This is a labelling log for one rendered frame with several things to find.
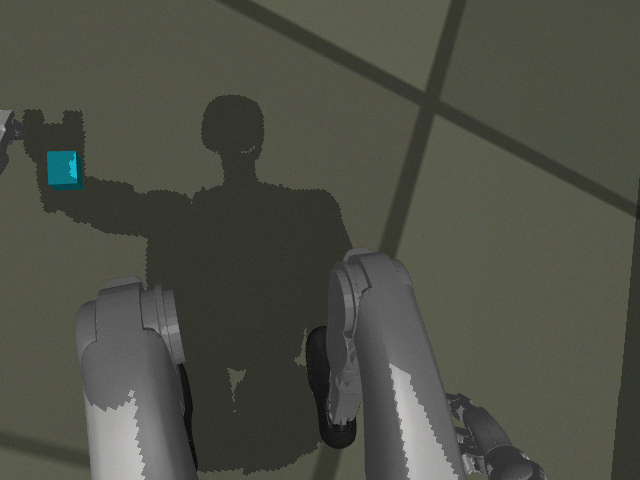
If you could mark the right robot hand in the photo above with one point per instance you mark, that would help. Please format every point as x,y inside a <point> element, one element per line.
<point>482,433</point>

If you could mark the right robot arm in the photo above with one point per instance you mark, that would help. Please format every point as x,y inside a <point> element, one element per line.
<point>510,463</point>

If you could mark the right robot foot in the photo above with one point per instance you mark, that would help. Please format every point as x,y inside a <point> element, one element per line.
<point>318,369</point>

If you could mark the left robot foot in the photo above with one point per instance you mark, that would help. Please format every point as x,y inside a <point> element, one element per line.
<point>188,411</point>

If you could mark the small box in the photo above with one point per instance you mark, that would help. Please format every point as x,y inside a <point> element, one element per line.
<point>64,170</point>

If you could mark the left robot hand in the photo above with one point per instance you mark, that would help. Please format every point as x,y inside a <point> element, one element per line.
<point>10,129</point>

